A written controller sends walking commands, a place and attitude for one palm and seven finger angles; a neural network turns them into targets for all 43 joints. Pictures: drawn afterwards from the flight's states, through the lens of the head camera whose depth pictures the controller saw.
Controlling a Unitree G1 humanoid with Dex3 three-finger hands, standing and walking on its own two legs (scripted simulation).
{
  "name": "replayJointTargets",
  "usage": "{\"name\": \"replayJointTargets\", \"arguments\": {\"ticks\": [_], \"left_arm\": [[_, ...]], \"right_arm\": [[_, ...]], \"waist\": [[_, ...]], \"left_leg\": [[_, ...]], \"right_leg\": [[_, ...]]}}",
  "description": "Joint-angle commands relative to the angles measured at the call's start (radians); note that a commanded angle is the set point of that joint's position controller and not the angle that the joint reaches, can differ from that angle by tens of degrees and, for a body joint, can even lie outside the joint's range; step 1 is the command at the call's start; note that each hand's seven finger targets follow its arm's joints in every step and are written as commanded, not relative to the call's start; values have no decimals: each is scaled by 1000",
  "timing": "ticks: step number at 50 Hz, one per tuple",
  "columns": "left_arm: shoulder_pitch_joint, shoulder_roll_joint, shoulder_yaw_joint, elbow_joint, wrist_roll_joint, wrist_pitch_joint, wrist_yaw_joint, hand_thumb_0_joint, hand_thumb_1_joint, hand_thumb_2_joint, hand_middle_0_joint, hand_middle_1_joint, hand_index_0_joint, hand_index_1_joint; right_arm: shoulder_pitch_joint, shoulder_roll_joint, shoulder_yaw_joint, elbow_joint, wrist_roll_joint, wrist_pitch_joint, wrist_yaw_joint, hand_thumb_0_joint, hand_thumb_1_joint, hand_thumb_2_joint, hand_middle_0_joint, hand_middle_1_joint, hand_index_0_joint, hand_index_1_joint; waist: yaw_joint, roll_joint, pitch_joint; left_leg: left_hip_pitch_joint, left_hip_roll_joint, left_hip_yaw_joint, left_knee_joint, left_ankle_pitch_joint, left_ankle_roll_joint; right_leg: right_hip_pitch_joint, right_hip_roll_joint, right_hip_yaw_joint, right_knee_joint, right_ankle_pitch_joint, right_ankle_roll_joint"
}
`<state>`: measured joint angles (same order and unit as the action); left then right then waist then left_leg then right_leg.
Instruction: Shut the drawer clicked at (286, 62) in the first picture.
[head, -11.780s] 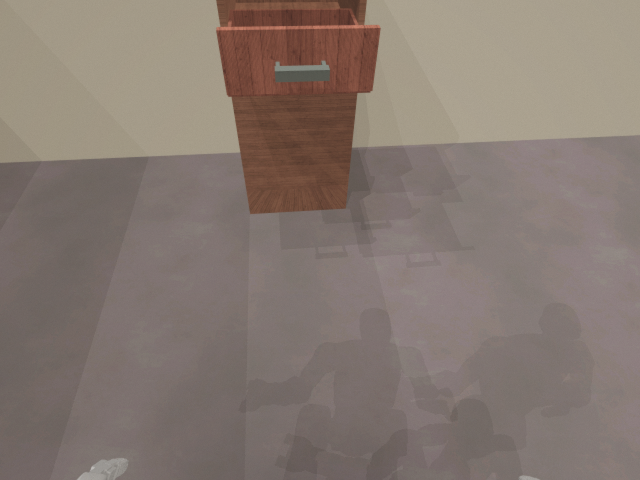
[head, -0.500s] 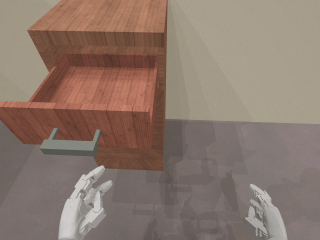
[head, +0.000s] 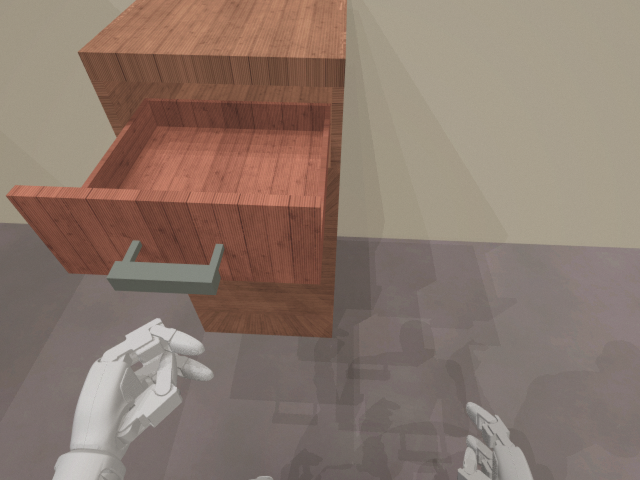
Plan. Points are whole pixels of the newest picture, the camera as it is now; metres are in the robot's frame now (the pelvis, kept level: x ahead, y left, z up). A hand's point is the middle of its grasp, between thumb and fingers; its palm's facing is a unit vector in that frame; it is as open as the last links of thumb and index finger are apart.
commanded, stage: raise the hand and make a fist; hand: left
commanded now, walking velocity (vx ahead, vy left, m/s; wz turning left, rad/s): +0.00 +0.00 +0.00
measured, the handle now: (171, 263) +0.36 +0.22 +0.08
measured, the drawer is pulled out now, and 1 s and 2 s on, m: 0.29 0.29 0.29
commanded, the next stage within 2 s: bring the fist close to the handle in 1.06 s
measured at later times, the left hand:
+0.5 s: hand (131, 376) +0.19 +0.18 +0.15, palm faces +0.04 -0.99 -0.10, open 3.1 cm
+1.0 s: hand (114, 369) +0.18 +0.19 +0.16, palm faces +0.06 -0.99 -0.13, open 3.2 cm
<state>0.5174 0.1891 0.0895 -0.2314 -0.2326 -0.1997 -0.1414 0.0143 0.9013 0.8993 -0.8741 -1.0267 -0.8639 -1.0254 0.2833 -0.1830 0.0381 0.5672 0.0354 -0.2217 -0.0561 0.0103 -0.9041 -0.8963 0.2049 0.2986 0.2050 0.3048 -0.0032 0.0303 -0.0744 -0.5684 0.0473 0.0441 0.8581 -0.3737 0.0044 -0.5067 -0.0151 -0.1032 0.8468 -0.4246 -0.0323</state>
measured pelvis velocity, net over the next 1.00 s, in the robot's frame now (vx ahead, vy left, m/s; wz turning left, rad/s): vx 0.03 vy -0.02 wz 0.02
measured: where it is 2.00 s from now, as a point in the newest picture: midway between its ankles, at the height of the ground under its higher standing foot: outside the picture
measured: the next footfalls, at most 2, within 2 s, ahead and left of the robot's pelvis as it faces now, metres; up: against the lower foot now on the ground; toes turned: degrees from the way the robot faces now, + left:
none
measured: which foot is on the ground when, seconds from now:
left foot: down 0.00-1.00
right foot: down 0.00-1.00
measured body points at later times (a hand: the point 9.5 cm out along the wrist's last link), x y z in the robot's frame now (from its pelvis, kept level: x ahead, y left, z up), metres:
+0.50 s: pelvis +0.02 +0.01 +0.02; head +0.00 -0.01 +0.47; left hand +0.18 +0.23 +0.15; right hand +0.24 -0.19 -0.02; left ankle +0.04 +0.12 -0.70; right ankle +0.01 -0.10 -0.70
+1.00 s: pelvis +0.03 -0.02 +0.03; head -0.01 -0.04 +0.48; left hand +0.18 +0.24 +0.17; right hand +0.23 -0.24 -0.02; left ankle +0.04 +0.12 -0.70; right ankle +0.01 -0.10 -0.70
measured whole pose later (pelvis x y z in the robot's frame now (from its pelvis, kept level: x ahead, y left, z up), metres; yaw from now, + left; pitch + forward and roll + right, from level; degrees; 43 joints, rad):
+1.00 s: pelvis +0.03 -0.02 +0.03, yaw +1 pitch -2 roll +0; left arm 0.56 0.29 0.27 -0.42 -0.33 -0.01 -0.29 0.01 0.90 0.90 -1.40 -1.60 -1.40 -1.60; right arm 0.23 -0.26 0.05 0.63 0.07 -0.39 -0.08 0.01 -0.91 -0.90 0.20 0.30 0.20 0.30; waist 0.06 0.06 -0.06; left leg -0.27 0.05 0.03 0.62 -0.31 -0.02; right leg -0.20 0.01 -0.12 0.59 -0.35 -0.05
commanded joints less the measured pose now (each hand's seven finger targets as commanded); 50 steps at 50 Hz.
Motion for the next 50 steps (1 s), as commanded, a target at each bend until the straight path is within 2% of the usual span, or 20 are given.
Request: {"name": "replayJointTargets", "arguments": {"ticks": [1, 3, 6, 9, 11, 13, 16, 18, 21, 22, 26, 28, 31, 32, 36, 39, 40, 43, 46, 50], "left_arm": [[79, 81, 32, -302, 13, -114, 30, 0, 900, 900, -1060, -1232, -1060, -1232], [84, 65, -12, -333, 12, -128, 2, 0, 900, 900, -1100, -1275, -1100, -1275], [68, 110, 20, -346, 3, -124, -26, 0, 900, 900, -1160, -1340, -1160, -1340], [76, 107, 37, -393, -7, -110, -25, 0, 900, 900, -1220, -1405, -1220, -1405], [61, 134, 76, -413, -4, -98, -4, 0, 900, 900, -1260, -1448, -1260, -1448], [56, 104, 49, -440, -10, -81, 1, 0, 900, 900, -1300, -1492, -1300, -1492], [54, 146, 102, -425, -9, -44, -1, 0, 900, 900, -1360, -1557, -1360, -1557], [35, 117, 57, -444, -14, -15, -23, 0, 900, 900, -1400, -1600, -1400, -1600], [25, 154, 106, -406, -24, 41, -48, 0, 900, 900, -1400, -1600, -1400, -1600], [25, 129, 84, -426, -31, 55, -60, 0, 900, 900, -1400, -1600, -1400, -1600], [-9, 183, 148, -466, -45, 105, -74, 0, 900, 900, -1400, -1600, -1400, -1600], [-21, 186, 164, -485, -59, 116, -78, 0, 900, 900, -1400, -1600, -1400, -1600], [-30, 240, 254, -471, -82, 125, -84, 0, 900, 900, -1400, -1600, -1400, -1600], [-34, 232, 253, -482, -90, 127, -92, 0, 900, 900, -1400, -1600, -1400, -1600], [-72, 199, 241, -360, -122, 158, -136, 0, 900, 900, -1400, -1600, -1400, -1600], [-72, 200, 225, -366, -133, 168, -170, 0, 900, 900, -1400, -1600, -1400, -1600], [-73, 218, 243, -367, -134, 168, -173, 0, 900, 900, -1400, -1600, -1400, -1600], [-70, 234, 251, -413, -119, 147, -169, 0, 900, 900, -1400, -1600, -1400, -1600], [-30, 288, 331, -425, -109, 109, -137, 0, 900, 900, -1400, -1600, -1400, -1600], [-58, 237, 302, -384, -128, 80, -128, 0, 900, 900, -1400, -1600, -1400, -1600]], "right_arm": [[-174, -141, -59, -194, -10, -93, 9, 0, -900, -900, 200, 300, 200, 300], [-156, -152, -61, -195, -7, -112, 13, 0, -900, -900, 200, 300, 200, 300], [-155, -166, -64, -181, 1, -133, 7, 0, -900, -900, 200, 300, 200, 300], [-146, -164, -63, -185, 5, -147, 2, 0, -900, -900, 200, 300, 200, 300], [-153, -162, -64, -174, 6, -146, -1, 0, -900, -900, 200, 300, 200, 300], [-151, -155, -57, -184, 8, -146, 2, 0, -900, -900, 200, 300, 200, 300], [-165, -157, -52, -171, 10, -141, -1, 0, -900, -900, 200, 300, 200, 300], [-166, -156, -43, -185, 13, -143, -1, 0, -900, -900, 200, 300, 200, 300], [-188, -157, -33, -172, 18, -143, -9, 0, -900, -900, 200, 300, 200, 300], [-183, -152, -29, -176, 21, -144, -9, 0, -900, -900, 200, 300, 200, 300], [-206, -152, -19, -174, 25, -155, -14, 0, -900, -900, 200, 300, 200, 300], [-197, -147, -15, -175, 27, -161, -15, 0, -900, -900, 200, 300, 200, 300], [-216, -149, -13, -160, 34, -171, -22, 0, -900, -900, 200, 300, 200, 300], [-213, -146, -9, -162, 35, -176, -24, 0, -900, -900, 200, 300, 200, 300], [-229, -160, -3, -136, 45, -191, -36, 0, -900, -900, 200, 300, 200, 300], [-217, -170, -6, -136, 45, -211, -37, 0, -900, -900, 200, 300, 200, 300], [-214, -172, -9, -135, 43, -216, -38, 0, -900, -900, 200, 300, 200, 300], [-216, -169, -11, -135, 39, -228, -30, 0, -900, -900, 200, 300, 200, 300], [-220, -164, -19, -117, 32, -235, -26, 0, -900, -900, 200, 300, 200, 300], [-213, -162, -19, -111, 37, -241, -29, 0, -900, -900, 200, 300, 200, 300]], "waist": [[33, -36, -77], [17, -19, -75], [6, -33, -57], [22, 10, -86], [28, -6, -92], [29, 27, -81], [41, 9, -69], [36, 22, -55], [46, 2, -17], [44, 11, -17], [60, 18, -32], [59, 9, -53], [72, -9, -48], [71, 23, -60], [58, 0, 34], [57, 0, 0], [59, -34, -18], [65, 11, -29], [82, 33, -44], [67, 24, 14]], "left_leg": [[99, -25, -65, -154, 107, 28], [108, -30, -63, -152, 93, 28], [116, -28, -71, -156, 58, 29], [159, -28, -80, -178, 70, 26], [179, -25, -84, -188, 82, 26], [193, -26, -83, -200, 98, 24], [209, -23, -79, -212, 132, 24], [228, -25, -78, -225, 148, 25], [232, -25, -78, -245, 152, 23], [251, -27, -75, -252, 167, 24], [290, -27, -78, -272, 206, 22], [314, -28, -77, -282, 217, 21], [330, -29, -72, -292, 220, 19], [339, -33, -68, -295, 223, 19], [327, -35, -66, -304, 180, 19], [342, -41, -64, -305, 196, 23], [345, -41, -65, -302, 208, 24], [357, -44, -61, -301, 224, 26], [367, -42, -54, -298, 251, 23], [353, -41, -52, -307, 208, 18]], "right_leg": [[31, 12, 24, -159, 93, 19], [21, 10, 32, -169, 80, 22], [15, 10, 39, -195, 34, 23], [33, 12, 20, -188, 58, 18], [49, 15, 16, -192, 75, 19], [60, 14, 10, -194, 105, 17], [99, 16, 14, -215, 149, 15], [107, 16, 10, -221, 180, 16], [134, 19, 15, -255, 197, 16], [139, 19, 14, -262, 220, 17], [181, 23, 7, -279, 266, 16], [195, 23, 6, -289, 279, 18], [217, 28, 13, -319, 287, 17], [224, 23, 18, -324, 291, 17], [196, 23, 39, -376, 253, 24], [218, 17, 52, -380, 282, 30], [229, 13, 58, -382, 297, 34], [240, 8, 68, -386, 305, 33], [258, 7, 69, -388, 324, 28], [226, 8, 66, -403, 266, 31]]}}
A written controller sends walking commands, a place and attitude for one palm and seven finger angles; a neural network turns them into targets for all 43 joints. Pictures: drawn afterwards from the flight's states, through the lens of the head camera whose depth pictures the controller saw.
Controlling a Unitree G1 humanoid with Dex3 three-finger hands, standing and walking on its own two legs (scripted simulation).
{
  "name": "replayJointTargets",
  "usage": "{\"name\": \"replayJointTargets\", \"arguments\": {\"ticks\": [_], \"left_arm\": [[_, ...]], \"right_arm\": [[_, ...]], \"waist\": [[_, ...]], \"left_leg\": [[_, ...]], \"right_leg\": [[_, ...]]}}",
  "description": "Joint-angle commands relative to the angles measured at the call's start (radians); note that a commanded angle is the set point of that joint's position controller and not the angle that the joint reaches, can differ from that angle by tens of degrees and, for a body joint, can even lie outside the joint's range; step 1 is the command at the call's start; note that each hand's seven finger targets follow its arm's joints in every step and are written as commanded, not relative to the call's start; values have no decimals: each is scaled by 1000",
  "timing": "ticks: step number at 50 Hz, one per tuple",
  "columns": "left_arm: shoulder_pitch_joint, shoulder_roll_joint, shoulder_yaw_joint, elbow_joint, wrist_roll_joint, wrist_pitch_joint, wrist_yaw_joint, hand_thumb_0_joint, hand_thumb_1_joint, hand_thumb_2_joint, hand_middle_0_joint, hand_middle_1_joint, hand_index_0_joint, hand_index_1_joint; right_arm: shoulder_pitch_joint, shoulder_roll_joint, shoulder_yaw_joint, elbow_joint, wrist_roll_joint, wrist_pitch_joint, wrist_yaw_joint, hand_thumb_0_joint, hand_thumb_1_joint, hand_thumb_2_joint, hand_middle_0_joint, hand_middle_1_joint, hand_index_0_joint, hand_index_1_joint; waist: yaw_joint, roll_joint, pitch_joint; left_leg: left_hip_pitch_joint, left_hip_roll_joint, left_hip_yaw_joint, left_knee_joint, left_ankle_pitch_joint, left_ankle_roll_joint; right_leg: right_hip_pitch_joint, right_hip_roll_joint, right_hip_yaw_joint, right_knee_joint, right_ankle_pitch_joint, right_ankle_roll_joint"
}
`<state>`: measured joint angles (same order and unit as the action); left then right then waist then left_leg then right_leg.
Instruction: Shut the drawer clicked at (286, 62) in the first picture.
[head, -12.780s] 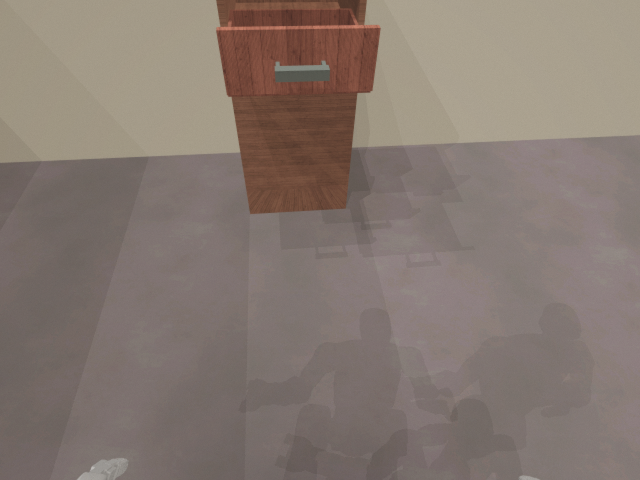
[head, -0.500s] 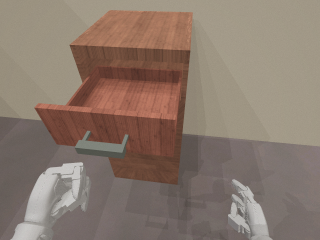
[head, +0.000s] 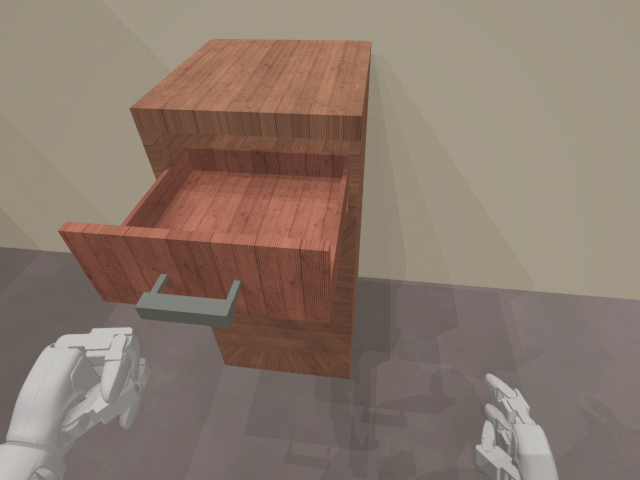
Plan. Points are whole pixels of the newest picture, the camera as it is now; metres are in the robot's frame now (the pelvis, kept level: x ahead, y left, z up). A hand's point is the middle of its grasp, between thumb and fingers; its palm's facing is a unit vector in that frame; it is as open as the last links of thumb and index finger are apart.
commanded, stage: raise the hand and make a fist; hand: left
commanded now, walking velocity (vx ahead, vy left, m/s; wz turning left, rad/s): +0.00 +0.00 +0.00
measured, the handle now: (192, 296) +0.34 +0.23 +0.05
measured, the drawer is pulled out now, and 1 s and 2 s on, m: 0.29 0.29 0.29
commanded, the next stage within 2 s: bring the fist close to the handle in 0.06 s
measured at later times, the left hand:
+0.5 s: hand (153, 375) +0.19 +0.20 +0.11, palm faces +0.06 -1.00 -0.08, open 3.2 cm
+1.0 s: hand (178, 371) +0.22 +0.20 +0.06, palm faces +0.01 -1.00 -0.05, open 3.2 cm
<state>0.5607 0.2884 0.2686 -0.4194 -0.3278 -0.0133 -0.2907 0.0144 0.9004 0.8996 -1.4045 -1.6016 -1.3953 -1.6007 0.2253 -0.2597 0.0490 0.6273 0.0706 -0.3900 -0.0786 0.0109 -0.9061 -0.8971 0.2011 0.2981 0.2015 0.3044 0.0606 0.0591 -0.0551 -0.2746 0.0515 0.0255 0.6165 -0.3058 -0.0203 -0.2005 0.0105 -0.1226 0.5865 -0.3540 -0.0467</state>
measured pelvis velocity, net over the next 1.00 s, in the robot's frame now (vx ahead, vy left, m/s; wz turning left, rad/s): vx -0.01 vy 0.02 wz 0.00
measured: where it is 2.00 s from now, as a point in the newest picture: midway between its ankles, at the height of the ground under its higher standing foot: outside the picture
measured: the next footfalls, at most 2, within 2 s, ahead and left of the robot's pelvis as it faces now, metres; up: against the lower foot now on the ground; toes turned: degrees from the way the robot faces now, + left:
none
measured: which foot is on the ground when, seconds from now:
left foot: down 0.00-1.00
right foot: down 0.00-1.00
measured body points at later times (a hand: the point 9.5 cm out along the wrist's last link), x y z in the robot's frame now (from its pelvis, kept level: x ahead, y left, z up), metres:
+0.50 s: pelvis +0.00 +0.00 +0.00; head -0.01 -0.02 +0.45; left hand +0.18 +0.26 +0.12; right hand +0.19 -0.22 -0.06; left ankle +0.02 +0.13 -0.73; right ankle -0.02 -0.08 -0.73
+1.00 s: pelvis -0.01 +0.02 -0.01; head +0.02 +0.01 +0.44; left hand +0.21 +0.25 +0.07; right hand +0.17 -0.21 -0.09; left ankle +0.02 +0.13 -0.73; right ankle -0.02 -0.08 -0.73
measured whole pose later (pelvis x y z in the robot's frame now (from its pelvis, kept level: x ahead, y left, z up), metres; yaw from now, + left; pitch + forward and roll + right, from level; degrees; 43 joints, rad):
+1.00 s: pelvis -0.01 +0.02 -0.01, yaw +0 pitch +4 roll +0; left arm 0.32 0.21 0.17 -0.05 -0.26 -0.23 -0.25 0.01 0.90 0.90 -1.40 -1.60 -1.40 -1.60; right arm 0.22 -0.25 0.03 0.64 0.03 -0.32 -0.06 0.01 -0.91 -0.90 0.20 0.30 0.20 0.30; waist 0.01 0.04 -0.03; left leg -0.47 0.03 0.04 0.74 -0.34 0.01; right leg -0.40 -0.02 -0.11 0.73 -0.40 -0.02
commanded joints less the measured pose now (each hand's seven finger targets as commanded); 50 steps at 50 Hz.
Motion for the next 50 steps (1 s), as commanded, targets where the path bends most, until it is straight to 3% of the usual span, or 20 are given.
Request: {"name": "replayJointTargets", "arguments": {"ticks": [1, 4, 7, 11, 18, 19, 21, 22, 26, 29, 31, 34, 41, 45, 46, 47, 50], "left_arm": [[-97, 135, 124, -186, -34, -108, 20, 0, 900, 900, -1400, -1600, -1400, -1600], [-122, 113, 75, -152, -37, -92, -3, 0, 900, 900, -1400, -1600, -1400, -1600], [-126, 130, 82, -116, -29, -76, -16, 0, 900, 900, -1400, -1600, -1400, -1600], [-151, 130, 84, -111, -20, -84, -16, 0, 900, 900, -1400, -1600, -1400, -1600], [-178, 108, 72, -71, 0, -134, 16, 0, 900, 900, -1400, -1600, -1400, -1600], [-187, 106, 69, -59, 3, -141, 16, 0, 900, 900, -1400, -1600, -1400, -1600], [-189, 112, 71, -39, 13, -152, 19, 0, 900, 900, -1400, -1600, -1400, -1600], [-189, 84, 36, -43, 15, -159, 15, 0, 900, 900, -1400, -1600, -1400, -1600], [-195, 98, 52, 9, 17, -169, 8, 0, 900, 900, -1400, -1600, -1400, -1600], [-207, 78, 32, 9, 17, -188, 6, 0, 900, 900, -1400, -1600, -1400, -1600], [-203, 96, 52, 17, 25, -200, 20, 0, 900, 900, -1400, -1600, -1400, -1600], [-202, 60, 17, 27, 24, -222, 21, 0, 900, 900, -1400, -1600, -1400, -1600], [-254, 58, -6, 92, 43, -261, 30, 0, 900, 900, -1400, -1600, -1400, -1600], [-347, 58, -24, 130, 44, -279, 31, 0, 900, 900, -1400, -1600, -1400, -1600], [-358, 76, -6, 143, 52, -286, 42, 0, 900, 900, -1400, -1600, -1400, -1600], [-375, 50, -36, 143, 54, -293, 42, 0, 900, 900, -1400, -1600, -1400, -1600], [-386, 49, -34, 185, 52, -305, 51, 0, 900, 900, -1400, -1600, -1400, -1600]], "right_arm": [[-164, -89, -32, -165, 1, -76, -8, 0, -900, -900, 200, 300, 200, 300], [-154, -96, -31, -167, 6, -87, -15, 0, -900, -900, 200, 300, 200, 300], [-156, -99, -34, -156, 5, -88, -22, 0, -900, -900, 200, 300, 200, 300], [-160, -104, -36, -145, -2, -95, -23, 0, -900, -900, 200, 300, 200, 300], [-131, -99, -44, -137, -17, -80, -11, 0, -900, -900, 200, 300, 200, 300], [-132, -100, -44, -135, -17, -79, -9, 0, -900, -900, 200, 300, 200, 300], [-131, -103, -48, -128, -21, -71, -8, 0, -900, -900, 200, 300, 200, 300], [-124, -101, -48, -134, -22, -69, -5, 0, -900, -900, 200, 300, 200, 300], [-124, -108, -54, -129, -25, -53, -4, 0, -900, -900, 200, 300, 200, 300], [-113, -106, -57, -138, -26, -45, -1, 0, -900, -900, 200, 300, 200, 300], [-115, -107, -59, -133, -31, -38, 2, 0, -900, -900, 200, 300, 200, 300], [-101, -103, -63, -140, -32, -28, 10, 0, -900, -900, 200, 300, 200, 300], [-90, -113, -65, -137, -37, -2, 14, 0, -900, -900, 200, 300, 200, 300], [-80, -117, -64, -140, -36, 11, 10, 0, -900, -900, 200, 300, 200, 300], [-79, -118, -64, -136, -38, 18, 8, 0, -900, -900, 200, 300, 200, 300], [-75, -115, -62, -141, -39, 20, 9, 0, -900, -900, 200, 300, 200, 300], [-71, -114, -63, -145, -38, 26, 13, 0, -900, -900, 200, 300, 200, 300]], "waist": [[4, -11, 0], [-8, -30, 14], [-8, -93, 43], [-5, -44, 7], [-11, -55, -39], [-13, -32, -34], [-16, -40, -47], [-22, -43, -45], [-25, -68, -53], [-27, -43, -75], [-24, -34, -91], [-34, -36, -99], [-51, -40, -93], [-67, -24, -103], [-64, -30, -100], [-69, -26, -118], [-64, -30, -143]], "left_leg": [[65, -44, -32, -58, 139, 44], [62, -45, -34, -64, 114, 47], [47, -44, -36, -66, 93, 49], [64, -47, -33, -60, 119, 50], [59, -50, -27, -60, 157, 50], [52, -52, -25, -57, 157, 48], [53, -51, -23, -52, 166, 50], [52, -52, -22, -52, 173, 51], [26, -51, -22, -36, 179, 49], [32, -53, -24, -38, 188, 48], [21, -53, -22, -27, 195, 48], [18, -52, -23, -18, 211, 46], [-30, -49, -34, 3, 166, 43], [-54, -50, -41, 16, 120, 41], [-64, -48, -41, 20, 108, 41], [-59, -50, -43, 23, 114, 41], [-72, -48, -46, 36, 119, 37]], "right_leg": [[-79, -21, 99, -158, 187, 47], [-95, -26, 114, -172, 158, 55], [-107, -29, 135, -205, 98, 62], [-91, -33, 136, -187, 131, 61], [-87, -28, 100, -132, 211, 58], [-89, -30, 99, -125, 218, 57], [-86, -27, 95, -117, 231, 55], [-93, -27, 89, -109, 248, 56], [-95, -28, 92, -95, 271, 58], [-105, -22, 71, -68, 272, 51], [-102, -22, 74, -60, 277, 49], [-118, -19, 61, -37, 299, 48], [-172, -12, 55, -5, 224, 42], [-212, -12, 55, 14, 166, 41], [-217, -11, 59, 13, 146, 40], [-223, -11, 57, 23, 152, 39], [-229, -11, 53, 45, 160, 37]]}}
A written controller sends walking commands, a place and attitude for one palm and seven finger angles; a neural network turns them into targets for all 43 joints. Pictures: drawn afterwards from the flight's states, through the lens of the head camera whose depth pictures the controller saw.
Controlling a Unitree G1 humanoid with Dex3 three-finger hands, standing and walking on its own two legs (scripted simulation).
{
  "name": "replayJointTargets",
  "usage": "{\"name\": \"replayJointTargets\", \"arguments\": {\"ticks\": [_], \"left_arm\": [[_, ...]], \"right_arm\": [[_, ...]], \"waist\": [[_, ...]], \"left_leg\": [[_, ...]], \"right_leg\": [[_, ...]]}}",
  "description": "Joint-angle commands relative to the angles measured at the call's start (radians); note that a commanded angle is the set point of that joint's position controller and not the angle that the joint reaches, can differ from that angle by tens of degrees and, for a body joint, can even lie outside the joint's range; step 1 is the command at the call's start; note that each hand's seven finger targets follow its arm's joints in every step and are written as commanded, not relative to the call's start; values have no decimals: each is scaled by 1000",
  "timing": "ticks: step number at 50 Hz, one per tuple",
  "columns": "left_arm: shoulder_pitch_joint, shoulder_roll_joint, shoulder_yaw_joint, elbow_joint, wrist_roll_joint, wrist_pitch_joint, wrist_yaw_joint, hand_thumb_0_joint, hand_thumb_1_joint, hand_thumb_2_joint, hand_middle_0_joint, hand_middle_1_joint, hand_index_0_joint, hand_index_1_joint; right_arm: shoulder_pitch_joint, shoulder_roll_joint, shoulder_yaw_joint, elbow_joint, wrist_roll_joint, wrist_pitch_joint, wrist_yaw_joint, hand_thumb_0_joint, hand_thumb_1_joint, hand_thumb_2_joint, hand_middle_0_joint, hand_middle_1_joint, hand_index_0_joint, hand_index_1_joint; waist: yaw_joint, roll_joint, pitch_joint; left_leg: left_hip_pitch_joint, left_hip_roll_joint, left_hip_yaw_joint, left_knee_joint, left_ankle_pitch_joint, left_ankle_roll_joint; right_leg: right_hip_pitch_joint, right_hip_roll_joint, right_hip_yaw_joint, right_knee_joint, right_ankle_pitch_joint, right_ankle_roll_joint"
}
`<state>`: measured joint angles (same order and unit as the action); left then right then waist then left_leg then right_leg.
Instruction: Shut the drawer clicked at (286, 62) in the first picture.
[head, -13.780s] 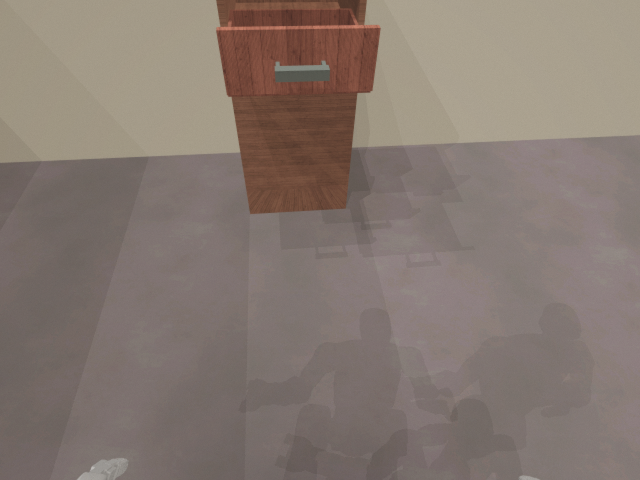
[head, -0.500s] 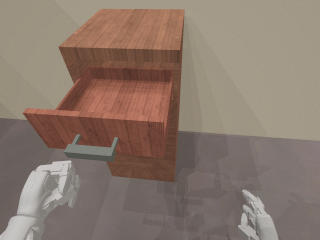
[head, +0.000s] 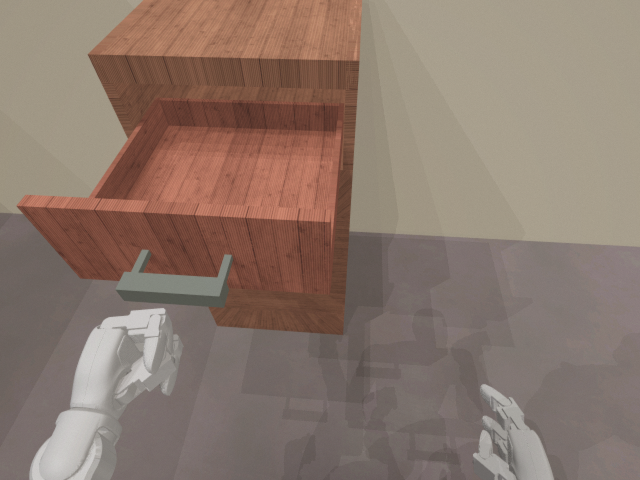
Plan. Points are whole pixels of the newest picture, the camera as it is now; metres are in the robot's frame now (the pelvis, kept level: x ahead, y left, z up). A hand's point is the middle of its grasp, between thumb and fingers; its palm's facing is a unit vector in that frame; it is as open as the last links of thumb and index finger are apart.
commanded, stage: bring the fist close to the handle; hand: left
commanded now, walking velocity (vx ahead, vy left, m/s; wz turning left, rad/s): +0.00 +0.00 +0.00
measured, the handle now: (179, 274) +0.35 +0.21 +0.06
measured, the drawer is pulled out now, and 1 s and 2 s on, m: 0.29 0.29 0.17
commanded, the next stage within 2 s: push the drawer shut in 0.56 s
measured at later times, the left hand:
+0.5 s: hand (184, 351) +0.25 +0.18 +0.06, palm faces +0.00 -1.00 -0.05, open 3.2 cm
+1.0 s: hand (192, 332) +0.27 +0.17 +0.06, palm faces +0.00 -1.00 -0.06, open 3.2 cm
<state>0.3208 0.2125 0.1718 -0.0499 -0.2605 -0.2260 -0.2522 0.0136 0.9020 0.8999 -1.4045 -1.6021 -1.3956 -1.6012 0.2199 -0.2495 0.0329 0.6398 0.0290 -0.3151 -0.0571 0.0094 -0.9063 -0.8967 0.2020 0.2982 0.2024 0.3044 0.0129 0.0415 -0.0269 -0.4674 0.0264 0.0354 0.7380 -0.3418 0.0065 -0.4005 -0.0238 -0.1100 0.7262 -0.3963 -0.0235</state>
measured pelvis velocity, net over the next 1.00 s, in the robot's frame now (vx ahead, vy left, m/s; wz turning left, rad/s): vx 0.00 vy -0.02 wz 0.00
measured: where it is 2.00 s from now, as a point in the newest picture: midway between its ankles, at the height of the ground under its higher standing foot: outside the picture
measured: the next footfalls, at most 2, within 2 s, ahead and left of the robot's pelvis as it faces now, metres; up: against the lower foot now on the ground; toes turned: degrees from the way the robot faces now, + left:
none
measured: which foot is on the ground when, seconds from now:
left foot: down 0.00-1.00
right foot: down 0.00-1.00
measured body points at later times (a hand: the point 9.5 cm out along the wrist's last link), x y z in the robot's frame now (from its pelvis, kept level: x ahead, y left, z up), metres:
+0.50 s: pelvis +0.00 +0.00 -0.01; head +0.04 -0.02 +0.44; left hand +0.24 +0.23 +0.06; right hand +0.17 -0.24 -0.10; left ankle +0.02 +0.11 -0.71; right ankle -0.01 -0.10 -0.71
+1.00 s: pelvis +0.00 -0.02 -0.01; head +0.04 -0.04 +0.44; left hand +0.26 +0.23 +0.07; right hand +0.17 -0.26 -0.10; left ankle +0.02 +0.11 -0.71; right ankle -0.01 -0.10 -0.71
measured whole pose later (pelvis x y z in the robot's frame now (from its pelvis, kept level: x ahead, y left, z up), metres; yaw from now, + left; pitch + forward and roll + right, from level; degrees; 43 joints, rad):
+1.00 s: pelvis +0.00 -0.02 -0.01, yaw +0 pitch +7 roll +0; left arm 0.13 0.24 0.21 0.18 -0.28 -0.30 -0.28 0.01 0.87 0.92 -1.40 -1.60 -1.40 -1.60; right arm 0.22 -0.27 0.02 0.63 0.04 -0.22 -0.06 0.01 -0.91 -0.90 0.20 0.30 0.20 0.30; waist 0.00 0.05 -0.05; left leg -0.56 0.04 0.02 0.80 -0.36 -0.02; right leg -0.50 -0.01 -0.12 0.80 -0.43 -0.05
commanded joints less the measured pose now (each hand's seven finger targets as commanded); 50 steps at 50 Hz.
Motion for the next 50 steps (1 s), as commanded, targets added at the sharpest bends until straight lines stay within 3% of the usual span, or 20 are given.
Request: {"name": "replayJointTargets", "arguments": {"ticks": [1, 5, 7, 10, 11, 14, 19, 21, 22, 25, 29, 30, 33, 35, 37, 40, 41, 43, 47, 50], "left_arm": [[-161, 128, 63, -176, -7, -97, 18, 0, 900, 900, -1400, -1600, -1400, -1600], [-145, 109, 52, -130, -6, -108, 18, 0, 900, 900, -1400, -1600, -1400, -1600], [-157, 110, 50, -87, 2, -109, 25, 0, 900, 900, -1400, -1600, -1400, -1600], [-186, 143, 80, -109, -6, -124, 27, 0, 900, 900, -1400, -1600, -1400, -1600], [-168, 182, 120, -120, -6, -134, 35, 0, 900, 900, -1400, -1600, -1400, -1600], [-147, 163, 108, -182, -15, -156, 33, 0, 900, 900, -1400, -1600, -1400, -1600], [-181, 113, 42, -113, -18, -141, 20, 0, 900, 900, -1400, -1600, -1400, -1600], [-155, 142, 70, -80, -20, -128, 14, 0, 900, 900, -1400, -1600, -1400, -1600], [-147, 118, 46, -91, -19, -124, 6, 0, 900, 900, -1400, -1600, -1400, -1600], [-178, 123, 41, -146, -22, -123, 5, 0, 900, 900, -1400, -1600, -1400, -1600], [-182, 153, 79, -159, -16, -142, 30, 0, 900, 900, -1400, -1600, -1400, -1600], [-165, 151, 83, -162, -16, -147, 34, 0, 900, 900, -1400, -1600, -1400, -1600], [-94, 152, 102, -115, -19, -142, 35, 0, 900, 900, -1400, -1600, -1400, -1600], [-160, 139, 78, -112, -20, -138, 22, 0, 900, 900, -1400, -1600, -1400, -1600], [-206, 156, 83, -74, -18, -126, 12, 0, 900, 900, -1400, -1600, -1400, -1600], [-279, 153, 80, -70, -28, -129, -8, 0, 900, 900, -1400, -1600, -1400, -1600], [-306, 169, 85, -73, -27, -132, -8, 0, 900, 900, -1400, -1600, -1400, -1600], [-337, 185, 110, -54, -34, -138, -13, 0, 900, 900, -1400, -1600, -1400, -1600], [-425, 185, 104, 27, -33, -141, -15, 0, 900, 900, -1400, -1600, -1400, -1600], [-500, 180, 90, 47, -32, -136, -17, 0, 900, 900, -1400, -1600, -1400, -1600]], "right_arm": [[-63, -127, -47, -155, 0, -43, -7, 0, -900, -900, 200, 300, 200, 300], [-59, -123, -51, -169, 1, -30, 0, 0, -900, -900, 200, 300, 200, 300], [-55, -126, -51, -168, 0, -14, 3, 0, -900, -900, 200, 300, 200, 300], [-58, -125, -53, -179, -1, -6, 4, 0, -900, -900, 200, 300, 200, 300], [-58, -128, -57, -178, -3, -2, 3, 0, -900, -900, 200, 300, 200, 300], [-56, -117, -57, -190, 1, -1, 7, 0, -900, -900, 200, 300, 200, 300], [-57, -124, -51, -178, 7, 7, 5, 0, -900, -900, 200, 300, 200, 300], [-53, -133, -55, -178, 8, 13, 1, 0, -900, -900, 200, 300, 200, 300], [-55, -131, -56, -188, 8, 14, 1, 0, -900, -900, 200, 300, 200, 300], [-57, -124, -56, -198, 10, 11, 0, 0, -900, -900, 200, 300, 200, 300], [-50, -118, -54, -192, 5, 16, -1, 0, -900, -900, 200, 300, 200, 300], [-52, -118, -54, -192, 4, 16, 1, 0, -900, -900, 200, 300, 200, 300], [-54, -117, -54, -194, 4, 29, 7, 0, -900, -900, 200, 300, 200, 300], [-59, -119, -52, -192, 7, 33, 7, 0, -900, -900, 200, 300, 200, 300], [-58, -125, -50, -184, 7, 41, 3, 0, -900, -900, 200, 300, 200, 300], [-61, -124, -49, -182, 10, 39, -4, 0, -900, -900, 200, 300, 200, 300], [-61, -126, -50, -180, 9, 39, -6, 0, -900, -900, 200, 300, 200, 300], [-54, -126, -50, -171, 8, 36, -9, 0, -900, -900, 200, 300, 200, 300], [-53, -128, -48, -153, 10, 39, -12, 0, -900, -900, 200, 300, 200, 300], [-54, -129, -47, -148, 13, 40, -11, 0, -900, -900, 200, 300, 200, 300]], "waist": [[-18, -20, -182], [-12, -10, -207], [-19, -36, -184], [-11, -18, -218], [-2, -46, -238], [0, 11, -291], [-37, -4, -162], [-33, -71, -156], [-27, -45, -185], [-25, -8, -232], [-25, -32, -240], [-16, -3, -246], [-10, -53, -224], [-24, -18, -200], [-37, -33, -175], [-41, -15, -205], [-45, -36, -215], [-37, -25, -252], [-46, -42, -234], [-55, -16, -234]], "left_leg": [[112, -23, -54, -81, 153, 12], [95, -24, -49, -64, 177, 7], [65, -23, -47, -55, 161, 9], [61, -23, -44, -49, 160, 8], [55, -21, -42, -43, 172, 13], [92, -20, -34, -37, 229, 11], [43, -18, -47, -39, 136, 10], [23, -19, -47, -37, 121, 15], [33, -23, -43, -37, 131, 15], [69, -24, -42, -34, 154, 14], [71, -22, -42, -27, 189, 15], [70, -24, -39, -27, 193, 13], [41, -24, -34, -26, 196, 14], [41, -28, -29, -22, 180, 13], [23, -28, -31, -16, 157, 16], [36, -31, -33, -14, 156, 16], [35, -29, -35, -8, 158, 19], [49, -30, -35, -8, 177, 18], [34, -30, -36, -9, 157, 18], [47, -30, -36, -16, 149, 17]], "right_leg": [[-28, 24, 44, -91, 199, 14], [-36, 22, 40, -62, 231, 12], [-56, 23, 44, -60, 219, 14], [-42, 20, 51, -51, 217, 13], [-22, 21, 59, -52, 228, 14], [3, 19, 57, -38, 293, 12], [-81, 26, 50, -54, 202, 16], [-70, 25, 60, -69, 186, 19], [-59, 21, 62, -62, 200, 20], [-47, 19, 63, -58, 223, 19], [-31, 21, 63, -48, 268, 19], [-26, 20, 65, -45, 273, 17], [-9, 18, 70, -48, 296, 21], [-32, 16, 75, -55, 287, 22], [-45, 16, 85, -65, 263, 24], [-36, 13, 94, -72, 260, 25], [-35, 13, 100, -73, 259, 27], [-13, 11, 103, -68, 285, 27], [-27, 10, 111, -74, 260, 29], [-41, 8, 108, -77, 251, 29]]}}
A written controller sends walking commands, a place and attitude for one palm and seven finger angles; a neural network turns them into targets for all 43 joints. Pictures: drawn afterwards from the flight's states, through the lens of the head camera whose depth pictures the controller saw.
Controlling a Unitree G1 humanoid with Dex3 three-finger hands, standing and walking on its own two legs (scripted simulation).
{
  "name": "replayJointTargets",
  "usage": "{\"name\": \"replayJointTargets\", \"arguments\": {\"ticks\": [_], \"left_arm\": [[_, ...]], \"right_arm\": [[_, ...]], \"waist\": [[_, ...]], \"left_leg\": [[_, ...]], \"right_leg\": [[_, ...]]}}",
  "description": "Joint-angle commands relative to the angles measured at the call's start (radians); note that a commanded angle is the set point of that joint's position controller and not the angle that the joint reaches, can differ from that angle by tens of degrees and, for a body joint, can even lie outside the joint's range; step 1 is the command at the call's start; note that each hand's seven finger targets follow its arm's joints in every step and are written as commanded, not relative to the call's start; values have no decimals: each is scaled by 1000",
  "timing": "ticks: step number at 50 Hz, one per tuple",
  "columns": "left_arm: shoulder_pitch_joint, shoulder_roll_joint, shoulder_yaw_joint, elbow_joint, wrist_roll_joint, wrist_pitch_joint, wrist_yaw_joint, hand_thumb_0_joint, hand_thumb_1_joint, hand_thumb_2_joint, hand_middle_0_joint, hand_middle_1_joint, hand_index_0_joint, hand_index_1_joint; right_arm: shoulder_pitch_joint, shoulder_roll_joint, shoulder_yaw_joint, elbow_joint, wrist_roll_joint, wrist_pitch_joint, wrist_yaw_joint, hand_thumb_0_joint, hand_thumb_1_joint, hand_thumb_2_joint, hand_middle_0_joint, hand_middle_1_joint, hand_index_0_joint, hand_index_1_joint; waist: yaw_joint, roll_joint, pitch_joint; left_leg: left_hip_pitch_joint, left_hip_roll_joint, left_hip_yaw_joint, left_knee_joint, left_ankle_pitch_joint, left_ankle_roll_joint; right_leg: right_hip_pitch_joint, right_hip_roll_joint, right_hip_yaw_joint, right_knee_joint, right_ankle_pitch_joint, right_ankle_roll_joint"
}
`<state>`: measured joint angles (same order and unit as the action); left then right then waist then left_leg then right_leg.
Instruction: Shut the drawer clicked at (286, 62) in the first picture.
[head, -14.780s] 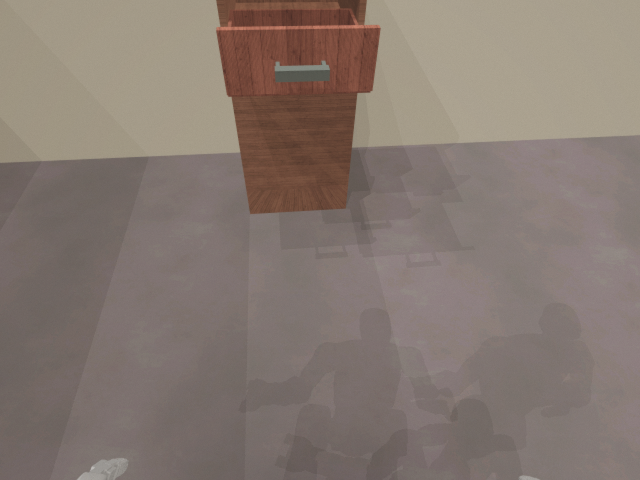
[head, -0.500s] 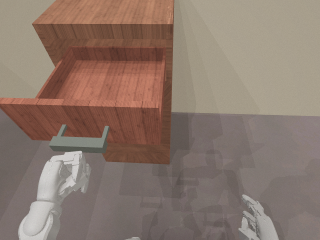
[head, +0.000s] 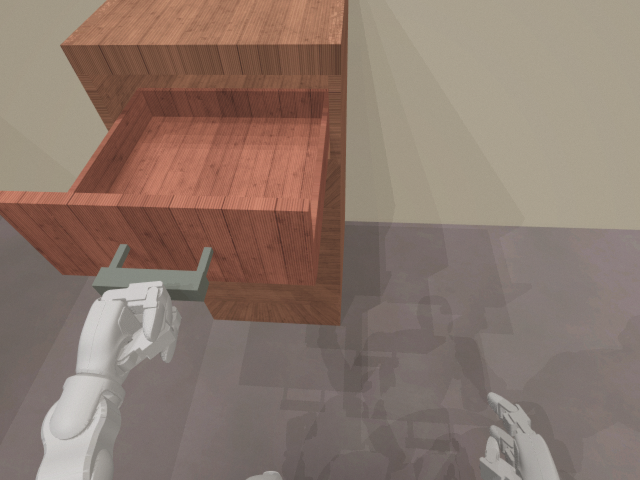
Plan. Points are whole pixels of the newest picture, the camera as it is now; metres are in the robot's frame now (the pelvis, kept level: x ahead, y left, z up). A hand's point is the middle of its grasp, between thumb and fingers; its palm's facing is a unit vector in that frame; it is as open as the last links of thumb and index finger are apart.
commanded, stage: push the drawer shut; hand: left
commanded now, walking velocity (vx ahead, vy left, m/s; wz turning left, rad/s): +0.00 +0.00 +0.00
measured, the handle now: (158, 268) +0.35 +0.23 +0.07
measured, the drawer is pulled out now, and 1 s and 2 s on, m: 0.29 0.17 0.05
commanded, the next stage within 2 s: none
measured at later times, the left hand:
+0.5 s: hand (177, 292) +0.32 +0.20 +0.07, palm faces -0.01 -1.00 -0.05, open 2.9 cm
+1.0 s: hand (192, 246) +0.39 +0.20 +0.07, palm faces -0.02 -1.00 -0.04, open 2.8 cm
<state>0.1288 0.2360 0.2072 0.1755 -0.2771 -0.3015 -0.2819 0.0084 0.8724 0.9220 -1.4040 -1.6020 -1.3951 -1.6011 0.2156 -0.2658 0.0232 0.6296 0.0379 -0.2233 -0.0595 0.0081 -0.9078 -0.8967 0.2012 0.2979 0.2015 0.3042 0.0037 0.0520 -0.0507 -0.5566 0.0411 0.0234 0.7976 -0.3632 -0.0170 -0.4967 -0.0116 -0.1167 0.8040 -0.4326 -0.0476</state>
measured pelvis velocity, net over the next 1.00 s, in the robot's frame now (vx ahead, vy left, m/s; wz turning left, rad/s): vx -0.02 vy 0.02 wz -0.01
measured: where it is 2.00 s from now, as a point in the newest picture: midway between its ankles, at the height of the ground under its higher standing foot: outside the picture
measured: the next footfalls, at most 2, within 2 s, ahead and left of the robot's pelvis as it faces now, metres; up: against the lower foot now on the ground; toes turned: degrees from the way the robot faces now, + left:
none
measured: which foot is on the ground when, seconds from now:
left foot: down 0.00-1.00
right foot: down 0.00-1.00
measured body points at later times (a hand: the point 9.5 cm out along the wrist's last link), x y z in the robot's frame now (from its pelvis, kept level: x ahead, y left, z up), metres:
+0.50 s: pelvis -0.02 +0.01 +0.00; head +0.03 -0.01 +0.45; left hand +0.31 +0.25 +0.07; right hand +0.12 -0.24 -0.11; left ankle +0.02 +0.13 -0.70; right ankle -0.01 -0.08 -0.70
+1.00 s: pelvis -0.02 +0.02 +0.00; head +0.05 +0.01 +0.44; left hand +0.38 +0.25 +0.07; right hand +0.08 -0.24 -0.12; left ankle +0.02 +0.13 -0.70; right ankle -0.01 -0.08 -0.70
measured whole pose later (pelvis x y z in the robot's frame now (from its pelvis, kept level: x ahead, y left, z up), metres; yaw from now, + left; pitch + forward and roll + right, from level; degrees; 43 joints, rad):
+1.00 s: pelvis -0.02 +0.02 +0.00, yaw -1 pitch +10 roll -1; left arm -0.51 0.32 0.25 0.81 -0.19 -0.35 -0.24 -0.04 0.78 0.94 -1.40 -1.60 -1.40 -1.60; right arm 0.29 -0.27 0.04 0.68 0.03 -0.12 -0.04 0.01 -0.91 -0.90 0.20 0.30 0.20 0.30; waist -0.05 0.03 -0.03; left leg -0.65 0.03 0.04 0.81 -0.34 0.01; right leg -0.59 -0.02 -0.10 0.81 -0.39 -0.03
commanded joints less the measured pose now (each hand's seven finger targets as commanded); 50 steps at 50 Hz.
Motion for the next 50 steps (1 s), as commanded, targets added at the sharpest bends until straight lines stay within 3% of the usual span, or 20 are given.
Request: {"name": "replayJointTargets", "arguments": {"ticks": [1, 4, 5, 6, 7, 10, 11, 13, 16, 18, 20, 22, 25, 26, 28, 33, 36, 41, 44, 50], "left_arm": [[-333, 179, 69, -155, -11, -60, 18, 0, 900, 900, -1400, -1600, -1400, -1600], [-413, 193, 75, -123, -11, -63, 14, 0, 900, 900, -1400, -1600, -1400, -1600], [-432, 183, 62, -120, -11, -63, 10, 0, 900, 900, -1400, -1600, -1400, -1600], [-455, 211, 79, -112, -5, -67, 14, 0, 900, 900, -1400, -1600, -1400, -1600], [-465, 181, 57, -92, -7, -66, 11, 0, 900, 900, -1400, -1600, -1400, -1600], [-556, 183, 47, -50, -10, -68, 12, 0, 900, 900, -1400, -1600, -1400, -1600], [-577, 201, 51, -31, -5, -69, 14, 0, 900, 900, -1400, -1600, -1400, -1600], [-623, 201, 50, -9, -3, -75, 14, 0, 900, 900, -1400, -1600, -1400, -1600], [-651, 226, 66, 38, 3, -78, 21, 0, 900, 900, -1400, -1600, -1400, -1600], [-707, 197, 35, 60, 4, -80, 23, 0, 900, 900, -1400, -1600, -1400, -1600], [-752, 216, 48, 88, 7, -82, 29, 0, 900, 900, -1400, -1600, -1400, -1600], [-771, 222, 53, 141, 13, -83, 38, 0, 900, 900, -1400, -1600, -1400, -1600], [-833, 223, 46, 161, 20, -89, 41, 0, 900, 900, -1400, -1600, -1400, -1600], [-848, 235, 51, 192, 27, -89, 46, 0, 900, 900, -1400, -1600, -1400, -1600], [-874, 251, 72, 228, 26, -90, 49, 0, 900, 900, -1400, -1600, -1400, -1600], [-920, 243, 63, 254, 40, -102, 55, 0, 900, 900, -1400, -1600, -1400, -1600], [-956, 255, 67, 297, 48, -104, 58, 0, 900, 900, -1400, -1600, -1400, -1600], [-1006, 267, 76, 356, 60, -107, 61, 0, 900, 900, -1400, -1600, -1400, -1600], [-1072, 256, 64, 376, 63, -111, 63, 0, 900, 900, -1400, -1600, -1400, -1600], [-1149, 302, 103, 470, 72, -113, 62, 0, 900, 900, -1400, -1600, -1400, -1600]], "right_arm": [[-46, -118, -38, -129, 3, -47, -12, 0, -900, -900, 200, 300, 200, 300], [-42, -121, -40, -116, 4, -45, -17, 0, -900, -900, 200, 300, 200, 300], [-46, -118, -38, -116, 4, -45, -18, 0, -900, -900, 200, 300, 200, 300], [-40, -122, -39, -109, 4, -43, -20, 0, -900, -900, 200, 300, 200, 300], [-43, -117, -36, -110, 5, -41, -19, 0, -900, -900, 200, 300, 200, 300], [-38, -120, -34, -100, 7, -40, -23, 0, -900, -900, 200, 300, 200, 300], [-36, -126, -34, -95, 6, -37, -25, 0, -900, -900, 200, 300, 200, 300], [-33, -124, -33, -90, 7, -34, -26, 0, -900, -900, 200, 300, 200, 300], [-26, -127, -33, -86, 7, -29, -25, 0, -900, -900, 200, 300, 200, 300], [-26, -123, -31, -85, 10, -26, -24, 0, -900, -900, 200, 300, 200, 300], [-21, -127, -30, -82, 8, -22, -24, 0, -900, -900, 200, 300, 200, 300], [-12, -130, -28, -79, 8, -12, -22, 0, -900, -900, 200, 300, 200, 300], [-5, -130, -28, -82, 10, -5, -20, 0, -900, -900, 200, 300, 200, 300], [2, -132, -28, -77, 9, -1, -19, 0, -900, -900, 200, 300, 200, 300], [15, -136, -30, -74, 7, 5, -17, 0, -900, -900, 200, 300, 200, 300], [43, -136, -34, -75, 3, 19, -7, 0, -900, -900, 200, 300, 200, 300], [58, -140, -35, -70, 1, 28, -4, 0, -900, -900, 200, 300, 200, 300], [79, -143, -36, -64, -1, 46, 1, 0, -900, -900, 200, 300, 200, 300], [90, -142, -37, -61, -1, 56, 3, 0, -900, -900, 200, 300, 200, 300], [118, -148, -39, -50, -5, 74, 3, 0, -900, -900, 200, 300, 200, 300]], "waist": [[-53, -73, -196], [-56, -65, -223], [-56, -32, -227], [-59, -37, -234], [-58, -21, -230], [-68, -36, -221], [-77, -81, -216], [-69, -32, -238], [-70, -52, -237], [-77, -17, -226], [-74, -13, -226], [-79, -57, -213], [-78, -8, -236], [-84, -25, -223], [-80, -53, -243], [-79, -13, -299], [-86, -38, -283], [-92, -17, -276], [-104, -13, -291], [-112, -37, -315]], "left_leg": [[121, -42, -28, -74, 157, 44], [125, -44, -29, -75, 145, 44], [131, -45, -26, -77, 139, 43], [135, -42, -29, -75, 141, 45], [139, -44, -28, -80, 130, 44], [134, -43, -34, -86, 95, 42], [116, -39, -37, -81, 91, 46], [129, -42, -36, -89, 87, 43], [127, -39, -40, -94, 75, 45], [139, -40, -39, -101, 53, 41], [135, -40, -42, -106, 34, 39], [113, -38, -43, -106, 17, 43], [131, -39, -45, -115, 15, 39], [125, -36, -51, -116, 0, 42], [120, -37, -50, -114, 6, 41], [155, -37, -53, -113, 55, 39], [132, -35, -53, -109, 55, 40], [134, -33, -51, -104, 79, 40], [140, -33, -51, -101, 78, 38], [114, -34, -46, -83, 83, 43]], "right_leg": [[46, -1, 118, -161, 264, 56], [57, -6, 131, -166, 244, 57], [55, -8, 133, -169, 235, 56], [53, -6, 131, -167, 230, 54], [46, -6, 130, -170, 219, 53], [30, -5, 132, -180, 169, 52], [29, -4, 139, -184, 159, 56], [34, -6, 139, -180, 153, 51], [30, -3, 132, -183, 135, 51], [4, -1, 128, -185, 115, 49], [1, -1, 127, -186, 92, 46], [-5, 1, 132, -192, 64, 49], [-9, 3, 122, -182, 70, 43], [-25, 8, 115, -179, 53, 43], [-10, 9, 119, -178, 65, 44], [-9, 15, 103, -154, 130, 38], [-13, 18, 102, -152, 134, 39], [-30, 21, 97, -142, 166, 36], [-39, 20, 97, -139, 170, 36], [-37, 22, 106, -131, 181, 39]]}}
